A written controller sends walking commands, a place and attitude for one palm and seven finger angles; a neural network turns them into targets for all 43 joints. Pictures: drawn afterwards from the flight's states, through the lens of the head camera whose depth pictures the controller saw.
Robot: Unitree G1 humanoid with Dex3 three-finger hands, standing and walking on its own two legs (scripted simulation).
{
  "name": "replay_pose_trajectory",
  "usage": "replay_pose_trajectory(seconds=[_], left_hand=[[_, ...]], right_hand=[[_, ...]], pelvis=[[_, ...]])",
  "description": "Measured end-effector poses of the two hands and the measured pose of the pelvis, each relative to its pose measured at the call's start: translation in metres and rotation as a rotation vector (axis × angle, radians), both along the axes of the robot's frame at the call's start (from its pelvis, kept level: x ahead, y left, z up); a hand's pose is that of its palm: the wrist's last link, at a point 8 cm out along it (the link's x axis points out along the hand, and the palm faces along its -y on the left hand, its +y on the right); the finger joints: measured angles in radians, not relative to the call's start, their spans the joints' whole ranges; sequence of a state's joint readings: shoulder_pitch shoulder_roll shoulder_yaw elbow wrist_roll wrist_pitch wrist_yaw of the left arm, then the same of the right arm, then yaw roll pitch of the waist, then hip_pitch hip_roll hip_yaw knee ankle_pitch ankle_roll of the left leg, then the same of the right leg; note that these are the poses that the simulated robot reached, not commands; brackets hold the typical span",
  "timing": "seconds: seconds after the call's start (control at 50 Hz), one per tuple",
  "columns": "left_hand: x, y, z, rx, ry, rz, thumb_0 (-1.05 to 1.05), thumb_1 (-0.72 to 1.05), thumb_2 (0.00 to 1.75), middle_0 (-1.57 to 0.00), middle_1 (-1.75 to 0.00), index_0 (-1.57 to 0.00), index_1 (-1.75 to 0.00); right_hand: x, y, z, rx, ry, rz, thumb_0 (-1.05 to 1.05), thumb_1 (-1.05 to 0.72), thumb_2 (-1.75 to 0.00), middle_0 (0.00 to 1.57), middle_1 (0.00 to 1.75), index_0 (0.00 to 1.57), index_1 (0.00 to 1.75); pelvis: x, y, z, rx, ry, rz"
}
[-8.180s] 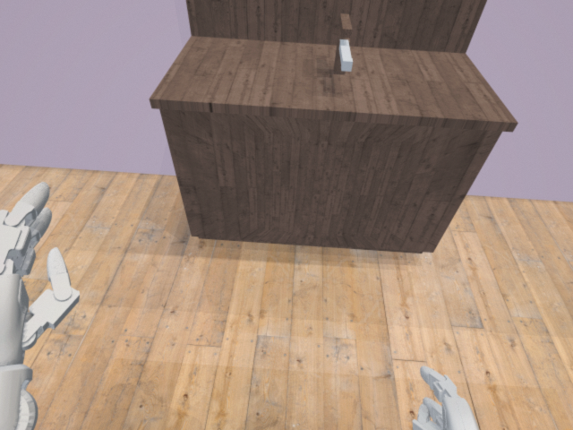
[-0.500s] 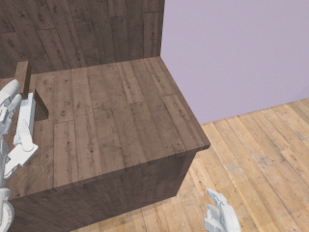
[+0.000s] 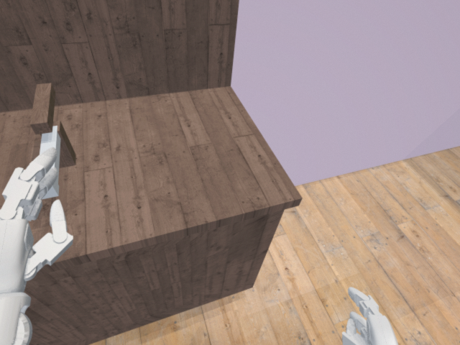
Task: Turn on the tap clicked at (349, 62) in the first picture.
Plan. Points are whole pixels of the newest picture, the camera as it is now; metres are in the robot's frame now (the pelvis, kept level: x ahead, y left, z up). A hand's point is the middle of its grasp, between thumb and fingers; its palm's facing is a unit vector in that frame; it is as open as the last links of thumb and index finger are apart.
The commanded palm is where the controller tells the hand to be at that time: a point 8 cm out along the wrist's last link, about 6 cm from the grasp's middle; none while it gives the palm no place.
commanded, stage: come to a stop and stand still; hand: left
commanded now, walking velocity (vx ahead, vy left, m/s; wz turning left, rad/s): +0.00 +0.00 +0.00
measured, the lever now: (47, 187) +0.33 +0.35 +0.07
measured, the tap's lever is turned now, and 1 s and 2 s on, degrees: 0 0 0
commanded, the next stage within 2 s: look again from close up in 1.40 s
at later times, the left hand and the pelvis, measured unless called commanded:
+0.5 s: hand out of the picture +0.19 +0.31 +0.17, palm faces +0.47 -0.81 -0.35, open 7.4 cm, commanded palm +0.13 +0.33 +0.18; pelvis -0.01 +0.04 +0.00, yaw +3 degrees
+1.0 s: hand (39, 189) +0.26 +0.29 +0.17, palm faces +0.43 -0.83 -0.36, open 7.4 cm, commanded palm +0.20 +0.32 +0.18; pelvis +0.06 +0.03 +0.01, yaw +4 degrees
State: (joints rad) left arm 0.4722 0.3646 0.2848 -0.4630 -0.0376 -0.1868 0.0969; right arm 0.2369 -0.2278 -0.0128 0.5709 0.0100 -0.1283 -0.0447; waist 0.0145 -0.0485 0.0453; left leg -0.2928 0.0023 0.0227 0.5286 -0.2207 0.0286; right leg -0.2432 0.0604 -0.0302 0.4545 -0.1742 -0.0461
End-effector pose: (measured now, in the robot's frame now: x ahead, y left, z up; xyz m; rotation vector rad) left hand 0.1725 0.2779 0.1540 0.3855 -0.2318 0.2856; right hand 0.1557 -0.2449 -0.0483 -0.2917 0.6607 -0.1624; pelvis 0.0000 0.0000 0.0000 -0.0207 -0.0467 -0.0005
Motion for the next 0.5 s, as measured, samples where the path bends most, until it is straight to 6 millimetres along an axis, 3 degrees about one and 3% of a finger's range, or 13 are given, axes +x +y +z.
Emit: replay_pose_trajectory(seconds=[0.1,0.16,0.32,0.5], left_hand=[[-0.001,0.037,0.026,0.042,-0.151,0.081,0.02,0.88,0.89,-0.22,-0.3,-0.22,-0.3],[-0.003,0.045,0.038,0.058,-0.206,0.092,0.02,0.89,0.89,-0.21,-0.3,-0.21,-0.3],[-0.012,0.044,0.021,0.067,-0.086,0.045,0.01,0.89,0.89,-0.21,-0.3,-0.21,-0.3],[-0.022,0.068,0.027,0.073,-0.125,0.126,0.02,0.89,0.89,-0.21,-0.3,-0.21,-0.3]], right_hand=[[-0.012,0.029,-0.001,0.017,0.012,0.041,0.02,-0.91,-0.9,0.2,0.29,0.2,0.3],[-0.014,0.047,-0.005,0.059,0.002,0.069,0.02,-0.91,-0.9,0.2,0.29,0.21,0.3],[-0.017,0.079,-0.016,0.127,0.031,0.098,0.02,-0.9,-0.9,0.2,0.3,0.21,0.3],[-0.006,0.081,-0.015,0.071,0.065,0.135,0.02,-0.9,-0.9,0.2,0.3,0.21,0.3]], pelvis=[[-0.009,0.012,0.001,-0.013,-0.013,0.004],[-0.014,0.02,0.0,-0.009,-0.017,0.007],[-0.015,0.035,0.001,-0.008,-0.015,0.026],[-0.012,0.041,0.001,-0.02,-0.017,0.054]])
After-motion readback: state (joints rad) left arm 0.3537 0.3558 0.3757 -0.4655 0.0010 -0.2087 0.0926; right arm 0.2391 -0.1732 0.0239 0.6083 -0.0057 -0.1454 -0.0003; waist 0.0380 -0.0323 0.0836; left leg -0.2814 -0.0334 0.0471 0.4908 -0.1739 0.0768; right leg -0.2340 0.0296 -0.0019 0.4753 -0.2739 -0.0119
